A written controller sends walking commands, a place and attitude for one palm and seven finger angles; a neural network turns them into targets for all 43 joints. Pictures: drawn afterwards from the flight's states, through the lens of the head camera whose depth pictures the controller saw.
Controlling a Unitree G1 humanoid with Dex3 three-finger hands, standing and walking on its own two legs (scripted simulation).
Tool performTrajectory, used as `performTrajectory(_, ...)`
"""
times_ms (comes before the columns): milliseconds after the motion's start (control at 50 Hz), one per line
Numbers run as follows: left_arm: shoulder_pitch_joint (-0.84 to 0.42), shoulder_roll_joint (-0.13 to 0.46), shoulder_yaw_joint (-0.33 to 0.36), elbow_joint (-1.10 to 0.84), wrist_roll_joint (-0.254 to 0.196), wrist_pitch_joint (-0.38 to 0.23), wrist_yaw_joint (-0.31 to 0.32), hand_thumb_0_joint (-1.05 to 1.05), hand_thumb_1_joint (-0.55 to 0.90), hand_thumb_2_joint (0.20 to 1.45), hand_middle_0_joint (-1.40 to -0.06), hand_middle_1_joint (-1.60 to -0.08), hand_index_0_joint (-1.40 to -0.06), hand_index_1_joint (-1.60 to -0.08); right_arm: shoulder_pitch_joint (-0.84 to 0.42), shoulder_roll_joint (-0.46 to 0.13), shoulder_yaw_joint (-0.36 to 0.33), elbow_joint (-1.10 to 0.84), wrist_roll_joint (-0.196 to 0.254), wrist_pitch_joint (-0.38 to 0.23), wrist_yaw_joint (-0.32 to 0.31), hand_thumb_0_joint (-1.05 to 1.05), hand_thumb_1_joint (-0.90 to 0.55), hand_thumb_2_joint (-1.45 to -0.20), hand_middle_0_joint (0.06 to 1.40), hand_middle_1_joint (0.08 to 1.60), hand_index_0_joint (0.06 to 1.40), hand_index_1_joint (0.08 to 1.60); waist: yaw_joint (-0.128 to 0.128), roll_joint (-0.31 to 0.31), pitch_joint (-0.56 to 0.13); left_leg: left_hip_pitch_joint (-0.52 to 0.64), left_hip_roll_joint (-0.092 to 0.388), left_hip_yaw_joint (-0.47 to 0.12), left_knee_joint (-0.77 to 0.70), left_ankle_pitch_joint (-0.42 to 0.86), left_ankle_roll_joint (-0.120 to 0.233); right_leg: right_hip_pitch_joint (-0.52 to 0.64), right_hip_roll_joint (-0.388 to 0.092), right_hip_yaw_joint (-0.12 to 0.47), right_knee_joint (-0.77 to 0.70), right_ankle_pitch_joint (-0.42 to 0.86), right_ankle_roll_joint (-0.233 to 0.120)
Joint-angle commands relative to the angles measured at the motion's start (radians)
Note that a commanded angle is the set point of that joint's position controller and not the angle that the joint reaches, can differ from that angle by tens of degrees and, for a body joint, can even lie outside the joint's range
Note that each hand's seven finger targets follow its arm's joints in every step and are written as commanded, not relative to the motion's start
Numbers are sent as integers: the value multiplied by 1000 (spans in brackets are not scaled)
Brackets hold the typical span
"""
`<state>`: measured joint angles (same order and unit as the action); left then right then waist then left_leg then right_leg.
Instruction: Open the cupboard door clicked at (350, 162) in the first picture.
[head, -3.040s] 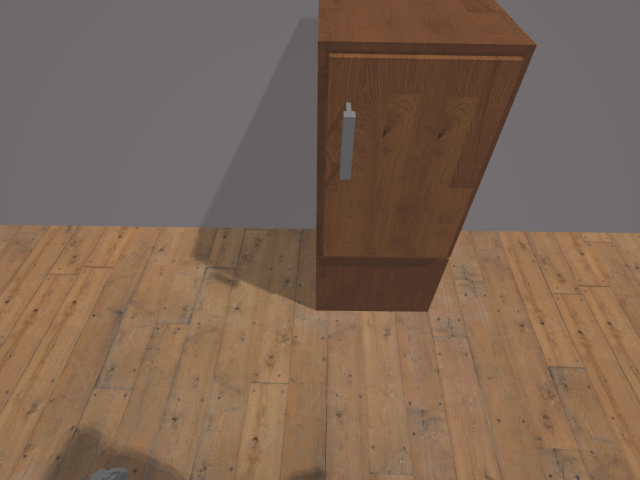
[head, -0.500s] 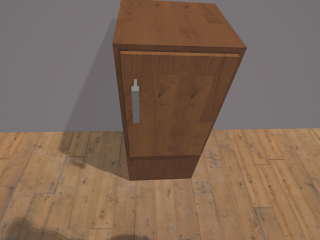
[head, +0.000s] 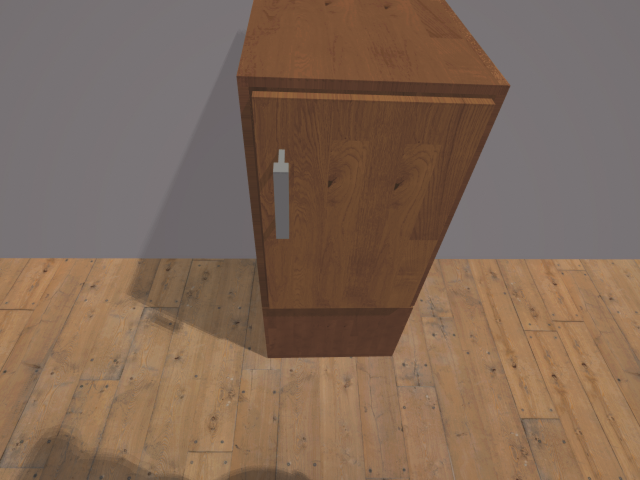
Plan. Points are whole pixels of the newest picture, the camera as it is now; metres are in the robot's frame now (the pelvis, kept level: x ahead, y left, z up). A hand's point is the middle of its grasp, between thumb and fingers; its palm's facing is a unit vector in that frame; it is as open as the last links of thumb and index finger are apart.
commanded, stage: come to a stop and stand still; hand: left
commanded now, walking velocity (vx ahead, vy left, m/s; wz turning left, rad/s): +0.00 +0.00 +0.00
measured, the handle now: (282, 195) +0.56 +0.10 +0.01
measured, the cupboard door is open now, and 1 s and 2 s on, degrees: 0 0 0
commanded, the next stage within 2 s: look again from close up in 0.44 s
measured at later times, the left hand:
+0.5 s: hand out of the picture +0.00 +0.21 -0.15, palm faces +0.00 -0.98 -0.21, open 7.3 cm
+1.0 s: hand out of the picture +0.02 +0.18 -0.15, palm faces +0.00 -0.98 -0.21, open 7.2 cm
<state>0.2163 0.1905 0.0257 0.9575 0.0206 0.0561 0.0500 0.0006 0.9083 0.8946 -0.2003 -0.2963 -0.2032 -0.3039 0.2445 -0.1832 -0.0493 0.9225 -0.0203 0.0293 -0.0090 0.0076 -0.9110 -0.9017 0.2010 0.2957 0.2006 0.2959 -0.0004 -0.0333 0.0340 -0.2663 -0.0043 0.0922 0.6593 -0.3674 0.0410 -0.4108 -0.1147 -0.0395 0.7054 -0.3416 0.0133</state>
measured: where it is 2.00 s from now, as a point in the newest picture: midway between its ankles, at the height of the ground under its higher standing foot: outside the picture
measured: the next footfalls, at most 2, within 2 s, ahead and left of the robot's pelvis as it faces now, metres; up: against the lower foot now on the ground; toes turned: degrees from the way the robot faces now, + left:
right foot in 0.16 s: +0.06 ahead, -0.11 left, +0.00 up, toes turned -2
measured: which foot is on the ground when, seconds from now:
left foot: down 0.00-1.00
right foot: up 0.00-0.14, down 0.16-1.00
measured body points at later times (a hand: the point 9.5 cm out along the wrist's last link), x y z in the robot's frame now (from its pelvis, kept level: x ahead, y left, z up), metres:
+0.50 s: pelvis -0.01 +0.03 +0.02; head -0.01 +0.02 +0.47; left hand +0.00 +0.26 -0.13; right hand -0.01 -0.20 -0.14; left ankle -0.01 +0.09 -0.72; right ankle +0.02 -0.10 -0.72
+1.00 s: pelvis +0.02 +0.00 +0.02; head +0.02 -0.01 +0.47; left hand +0.02 +0.23 -0.13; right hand +0.01 -0.21 -0.15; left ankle -0.01 +0.09 -0.72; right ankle +0.02 -0.11 -0.72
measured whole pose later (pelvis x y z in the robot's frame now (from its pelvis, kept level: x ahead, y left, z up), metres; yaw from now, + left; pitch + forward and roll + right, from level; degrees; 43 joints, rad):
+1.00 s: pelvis +0.02 +0.00 +0.02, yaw +0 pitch +0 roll +1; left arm 0.27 0.15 -0.01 1.11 0.01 -0.01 0.03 0.01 0.94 0.89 -0.20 -0.30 -0.20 -0.30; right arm 0.28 -0.15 0.02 1.12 -0.01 -0.03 -0.03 0.01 -0.91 -0.90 0.20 0.30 0.20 0.30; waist -0.01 0.02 0.01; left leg -0.14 -0.03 0.10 0.39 -0.25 0.05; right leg -0.21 -0.01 -0.03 0.46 -0.24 -0.02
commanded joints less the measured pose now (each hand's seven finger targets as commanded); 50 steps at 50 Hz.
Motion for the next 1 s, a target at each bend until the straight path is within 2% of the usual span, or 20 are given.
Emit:
performTrajectory(0,23,83,19,-79,-1,-7,-16,0,900,900,-200,-300,-200,-300,-49,-134,-5,-130,-10,-20,-13,0,-900,-900,200,300,200,300,19,199,92,-166,219,-233,-356,185,95,4,81,35,202,-82,-34)
performTrajectory(20,37,70,16,-74,-2,-15,-20,0,900,900,-200,-300,-200,-300,-38,-134,-1,-133,-10,-25,-13,0,-900,-900,200,300,200,300,21,158,88,-134,213,-230,-359,179,99,17,83,25,142,-72,-31)
performTrajectory(40,49,70,14,-68,0,-25,-28,0,900,900,-200,-300,-200,-300,-27,-133,1,-127,-10,-30,-15,0,-900,-900,200,300,200,300,24,157,53,-62,210,-211,-339,240,101,26,81,13,61,-54,-29)
performTrajectory(60,55,66,12,-63,-2,-33,-28,0,900,900,-200,-300,-200,-300,-6,-130,3,-119,-6,-35,-18,0,-900,-900,200,300,200,300,18,142,31,-39,212,-217,-321,239,98,68,80,15,-27,-29,-30)
performTrajectory(80,76,65,10,-55,-3,-40,-28,0,900,900,-200,-300,-200,-300,0,-128,5,-114,-2,-37,-20,0,-900,-900,200,300,200,300,24,112,10,-33,201,-213,-304,186,86,111,79,31,-121,24,-35)
performTrajectory(100,87,74,7,-48,-2,-47,-27,0,900,900,-200,-300,-200,-300,1,-118,9,-108,4,-38,-19,0,-900,-900,200,300,200,300,23,58,18,-62,168,-198,-290,81,59,147,63,80,-216,79,-48)
performTrajectory(120,86,83,-1,-46,-1,-56,-25,0,900,900,-200,-300,-200,-300,12,-103,14,-103,9,-38,-16,0,-900,-900,200,300,200,300,6,22,37,-68,118,-179,-288,-6,34,127,23,159,-284,69,-74)
performTrajectory(140,75,93,-5,-46,0,-62,-25,0,900,900,-200,-300,-200,-300,29,-89,17,-91,7,-39,-14,0,-900,-900,200,300,200,300,-13,65,45,-26,88,-170,-297,1,22,85,-9,190,-308,68,-96)
performTrajectory(160,61,107,-2,-45,0,-65,-26,0,900,900,-200,-300,-200,-300,53,-93,15,-79,6,-37,-12,0,-900,-900,200,300,200,300,-29,3,16,14,85,-165,-302,-23,16,53,5,192,-305,6,-97)
performTrajectory(180,44,99,-2,-47,0,-65,-25,0,900,900,-200,-300,-200,-300,67,-104,11,-65,4,-38,-12,0,-900,-900,200,300,200,300,-35,-67,12,28,97,-170,-307,-17,18,50,20,168,-300,-6,-85)
performTrajectory(200,44,87,-4,-44,0,-63,-24,0,900,900,-200,-300,-200,-300,75,-115,11,-55,3,-40,-12,0,-900,-900,200,300,200,300,-34,-73,17,27,109,-183,-337,-29,21,49,31,150,-293,-7,-76)
performTrajectory(220,53,78,-5,-41,-1,-61,-24,0,900,900,-200,-300,-200,-300,73,-120,11,-48,2,-45,-12,0,-900,-900,200,300,200,300,-28,-39,20,17,124,-204,-375,-45,23,63,42,129,-274,21,-69)
performTrajectory(240,67,75,-5,-35,2,-59,-23,0,900,900,-200,-300,-200,-300,62,-121,12,-40,0,-50,-12,0,-900,-900,200,300,200,300,-18,30,19,7,136,-217,-409,-50,24,89,49,111,-250,62,-65)
performTrajectory(280,91,72,-5,-18,3,-59,-22,0,900,900,-200,-300,-200,-300,48,-122,17,-28,1,-55,-14,0,-900,-900,200,300,200,300,-2,70,13,-13,143,-220,-436,-49,22,126,49,95,-237,98,-61)
performTrajectory(380,109,65,-11,22,1,-63,-23,0,900,900,-200,-300,-200,-300,60,-114,30,19,2,-59,-16,0,-900,-900,200,300,200,300,2,51,12,-3,132,-205,-438,-8,20,152,34,101,-261,119,-61)
performTrajectory(460,100,58,-15,47,-2,-67,-21,0,900,900,-200,-300,-200,-300,81,-103,37,59,5,-64,-19,0,-900,-900,200,300,200,300,0,34,9,16,129,-188,-425,75,15,170,23,102,-270,148,-60)
performTrajectory(500,103,55,-17,62,-4,-67,-20,0,900,900,-200,-300,-200,-300,88,-100,41,79,4,-65,-20,0,-900,-900,200,300,200,300,0,51,14,17,127,-185,-425,80,14,176,21,100,-275,149,-59)
performTrajectory(540,103,55,-18,69,-3,-68,-19,0,900,900,-200,-300,-200,-300,94,-96,42,92,6,-64,-20,0,-900,-900,200,300,200,300,2,35,25,7,126,-182,-420,75,15,183,19,101,-282,146,-59)
performTrajectory(760,105,44,-24,109,-8,-76,-15,0,900,900,-200,-300,-200,-300,116,-69,52,155,9,-72,-26,0,-900,-900,200,300,200,300,-3,35,9,65,119,-138,-365,238,11,201,9,112,-298,223,-58)
performTrajectory(980,113,45,-25,120,-9,-82,-13,0,900,900,-200,-300,-200,-300,105,-57,54,179,10,-73,-29,0,-900,-900,200,300,200,300,-3,29,14,93,114,-120,-339,286,3,213,3,120,-313,290,-62)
